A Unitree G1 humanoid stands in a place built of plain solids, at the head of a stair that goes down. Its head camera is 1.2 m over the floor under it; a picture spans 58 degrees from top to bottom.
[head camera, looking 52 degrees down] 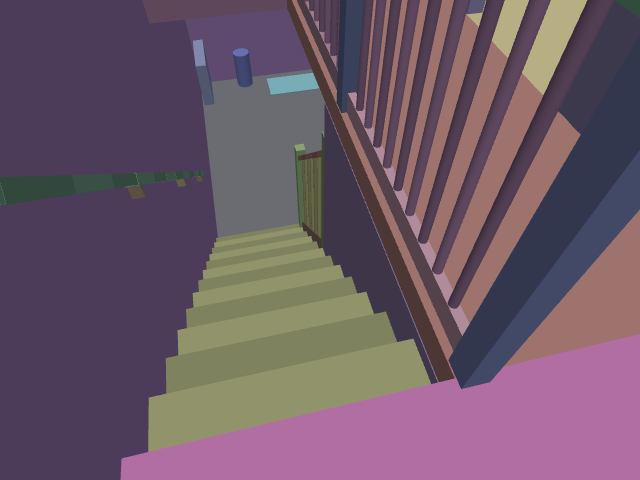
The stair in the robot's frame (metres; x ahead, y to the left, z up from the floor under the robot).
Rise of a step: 0.20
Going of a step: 0.22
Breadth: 0.90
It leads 13 degrees to the left of straight ahead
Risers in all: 13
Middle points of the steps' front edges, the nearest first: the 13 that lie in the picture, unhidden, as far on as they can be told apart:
0.34 0.06 0.00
0.56 0.11 -0.20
0.77 0.16 -0.40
0.99 0.21 -0.60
1.21 0.26 -0.80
1.43 0.31 -1.00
1.64 0.36 -1.21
1.86 0.41 -1.41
2.08 0.46 -1.61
2.30 0.52 -1.81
2.51 0.57 -2.01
2.73 0.62 -2.21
2.95 0.67 -2.41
